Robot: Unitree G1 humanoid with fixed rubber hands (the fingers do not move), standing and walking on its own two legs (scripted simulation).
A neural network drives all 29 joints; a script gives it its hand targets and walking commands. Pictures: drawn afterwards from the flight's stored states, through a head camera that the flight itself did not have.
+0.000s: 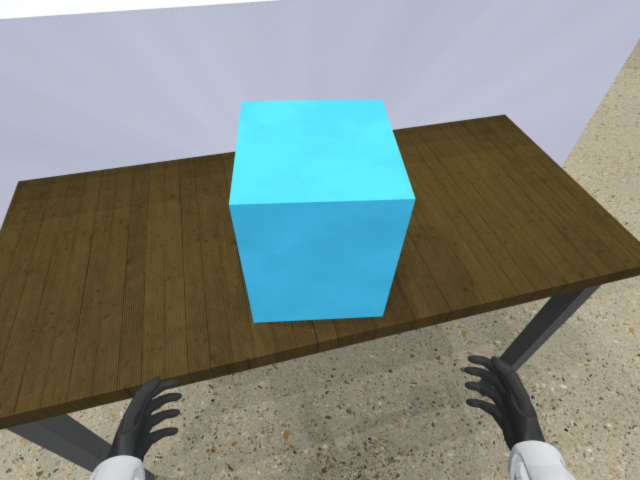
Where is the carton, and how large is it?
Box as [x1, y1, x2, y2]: [229, 99, 414, 322]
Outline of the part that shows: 381,99 242,101 229,207 254,322 382,315 414,202 414,196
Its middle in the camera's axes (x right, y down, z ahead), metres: -0.01 -0.03 +0.58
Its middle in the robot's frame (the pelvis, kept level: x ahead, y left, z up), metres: +0.45 +0.03 +0.06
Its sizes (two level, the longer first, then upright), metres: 0.210 0.200 0.250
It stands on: a table, 0.72 m high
